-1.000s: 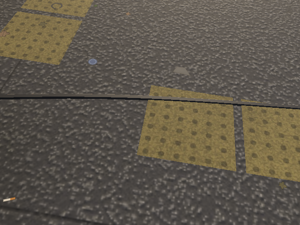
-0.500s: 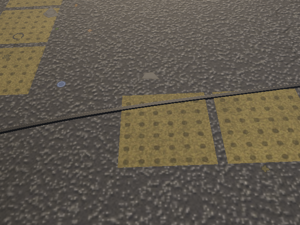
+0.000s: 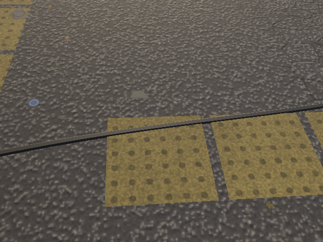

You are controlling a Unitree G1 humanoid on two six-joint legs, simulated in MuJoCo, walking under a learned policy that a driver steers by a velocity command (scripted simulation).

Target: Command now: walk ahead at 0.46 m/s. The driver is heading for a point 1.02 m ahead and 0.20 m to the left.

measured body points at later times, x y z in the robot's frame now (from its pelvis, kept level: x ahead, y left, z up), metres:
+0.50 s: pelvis +0.28 -0.06 +0.00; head +0.30 -0.06 +0.45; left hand +0.32 +0.22 -0.13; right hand +0.46 -0.32 -0.10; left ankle +0.44 +0.12 -0.68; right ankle +0.25 -0.14 -0.75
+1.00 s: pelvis +0.57 +0.01 +0.00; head +0.59 +0.02 +0.45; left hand +0.72 +0.28 -0.11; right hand +0.61 -0.27 -0.12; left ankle +0.56 +0.09 -0.75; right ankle +0.68 -0.17 -0.68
